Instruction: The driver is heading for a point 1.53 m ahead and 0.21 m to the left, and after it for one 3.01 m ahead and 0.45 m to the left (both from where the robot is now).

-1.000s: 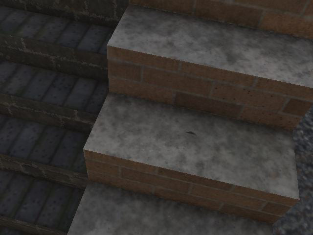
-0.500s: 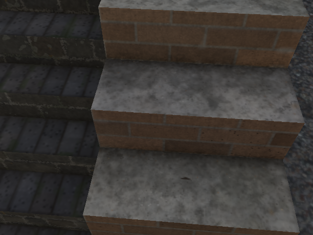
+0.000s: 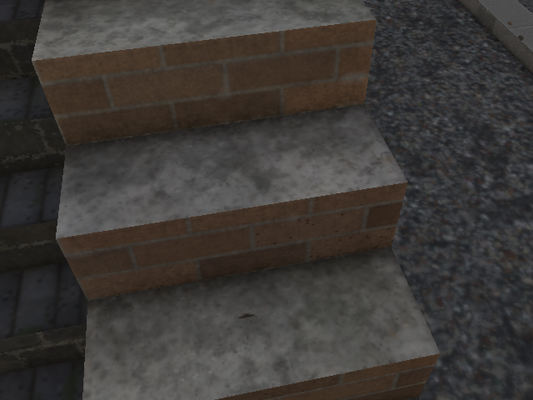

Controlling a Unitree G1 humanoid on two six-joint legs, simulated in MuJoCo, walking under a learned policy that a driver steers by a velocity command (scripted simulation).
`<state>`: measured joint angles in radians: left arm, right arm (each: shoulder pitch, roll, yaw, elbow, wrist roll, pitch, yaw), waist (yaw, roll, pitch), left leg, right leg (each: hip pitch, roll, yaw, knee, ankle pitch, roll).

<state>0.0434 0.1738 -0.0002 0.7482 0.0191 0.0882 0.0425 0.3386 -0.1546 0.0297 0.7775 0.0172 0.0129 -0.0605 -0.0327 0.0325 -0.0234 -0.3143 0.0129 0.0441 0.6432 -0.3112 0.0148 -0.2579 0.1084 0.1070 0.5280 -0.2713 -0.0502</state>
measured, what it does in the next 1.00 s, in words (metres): steps on the spot: left foot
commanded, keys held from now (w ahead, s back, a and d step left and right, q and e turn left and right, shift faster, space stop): no key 0.10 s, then w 0.22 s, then no key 0.68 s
